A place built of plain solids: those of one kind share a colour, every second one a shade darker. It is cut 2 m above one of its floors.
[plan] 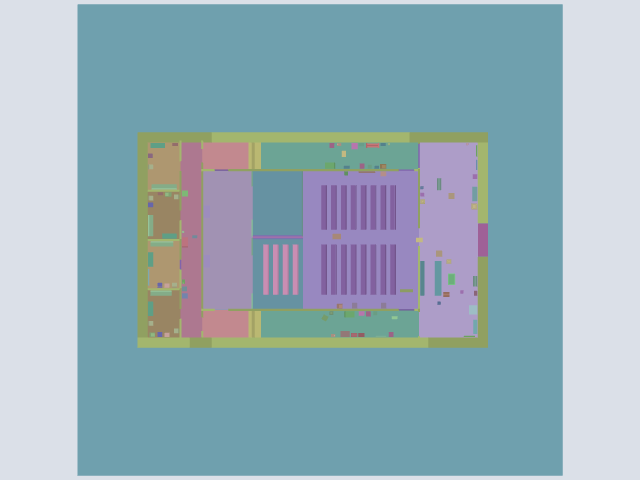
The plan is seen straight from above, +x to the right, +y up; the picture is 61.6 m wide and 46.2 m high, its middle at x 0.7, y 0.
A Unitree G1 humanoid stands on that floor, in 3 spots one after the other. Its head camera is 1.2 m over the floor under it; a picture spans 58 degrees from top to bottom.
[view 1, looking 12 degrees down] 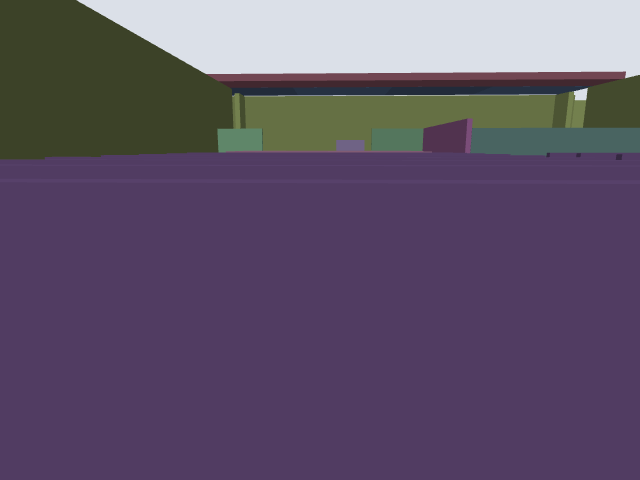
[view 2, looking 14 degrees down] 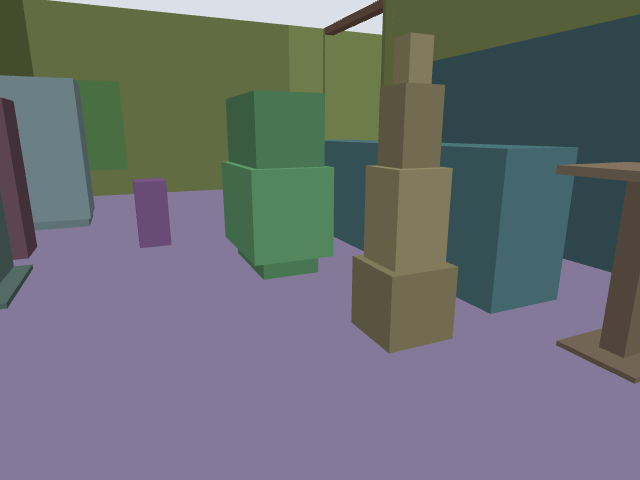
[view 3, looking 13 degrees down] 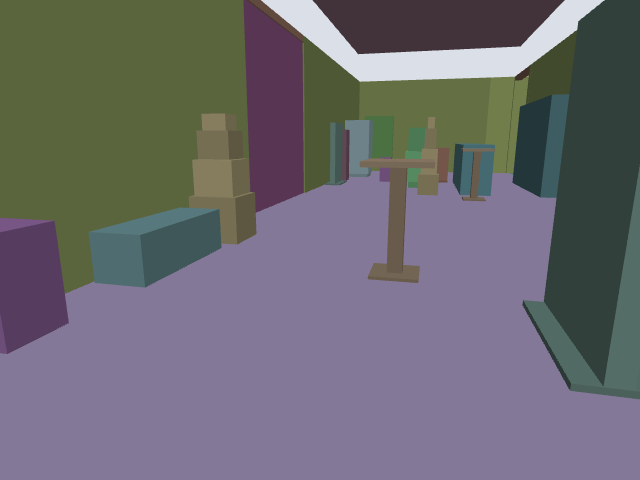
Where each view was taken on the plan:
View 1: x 9.03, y -2.67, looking -178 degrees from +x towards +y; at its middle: seats_parterre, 1.02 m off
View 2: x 14.57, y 0.00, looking -114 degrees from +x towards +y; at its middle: cart_foyer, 3.64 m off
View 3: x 13.10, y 8.10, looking -76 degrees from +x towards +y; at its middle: floor_foyer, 5.33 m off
